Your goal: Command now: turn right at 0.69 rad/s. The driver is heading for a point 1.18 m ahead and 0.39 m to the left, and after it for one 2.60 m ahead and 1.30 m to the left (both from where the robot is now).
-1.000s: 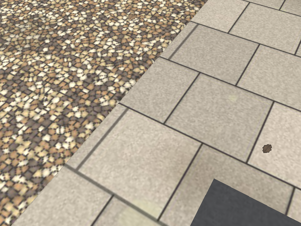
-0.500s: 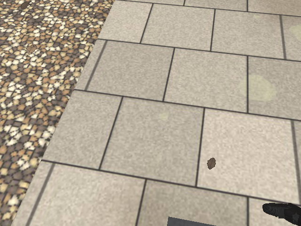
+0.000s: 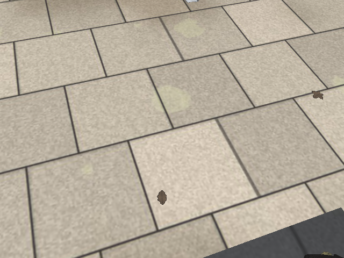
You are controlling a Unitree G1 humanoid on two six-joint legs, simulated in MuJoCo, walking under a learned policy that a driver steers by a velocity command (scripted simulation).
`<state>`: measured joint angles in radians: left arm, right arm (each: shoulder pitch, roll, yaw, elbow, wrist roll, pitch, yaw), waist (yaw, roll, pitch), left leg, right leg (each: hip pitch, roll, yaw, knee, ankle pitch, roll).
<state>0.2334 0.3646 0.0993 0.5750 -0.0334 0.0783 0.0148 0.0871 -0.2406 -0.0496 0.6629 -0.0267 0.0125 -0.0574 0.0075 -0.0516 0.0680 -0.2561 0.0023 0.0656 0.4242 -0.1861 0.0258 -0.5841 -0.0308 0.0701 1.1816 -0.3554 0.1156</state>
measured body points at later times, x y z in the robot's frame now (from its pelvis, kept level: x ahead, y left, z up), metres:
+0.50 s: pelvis +0.00 -0.02 -0.01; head +0.04 +0.00 +0.44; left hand +0.13 +0.28 -0.10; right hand +0.17 -0.28 -0.11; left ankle -0.01 +0.10 -0.71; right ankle +0.00 -0.16 -0.74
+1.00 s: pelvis +0.03 +0.01 -0.01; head +0.05 +0.05 +0.44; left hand -0.01 +0.34 -0.10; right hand +0.35 -0.10 -0.06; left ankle -0.01 +0.10 -0.74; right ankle +0.14 -0.08 -0.72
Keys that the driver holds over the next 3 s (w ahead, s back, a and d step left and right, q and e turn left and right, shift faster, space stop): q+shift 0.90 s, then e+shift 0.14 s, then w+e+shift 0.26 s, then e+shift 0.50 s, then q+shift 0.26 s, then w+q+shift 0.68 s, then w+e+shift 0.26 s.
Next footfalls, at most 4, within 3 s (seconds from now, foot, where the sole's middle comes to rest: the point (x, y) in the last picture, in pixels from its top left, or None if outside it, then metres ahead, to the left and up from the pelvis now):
0.18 right None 0.04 -0.16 -0.78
0.56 left None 0.02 0.11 -0.78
1.04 right None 0.17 -0.05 -0.78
1.62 right None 0.41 0.01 -0.78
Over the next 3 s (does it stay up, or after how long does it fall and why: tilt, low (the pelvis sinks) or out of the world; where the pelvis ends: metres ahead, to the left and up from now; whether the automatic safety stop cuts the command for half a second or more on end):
stays up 0.78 0.38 -0.01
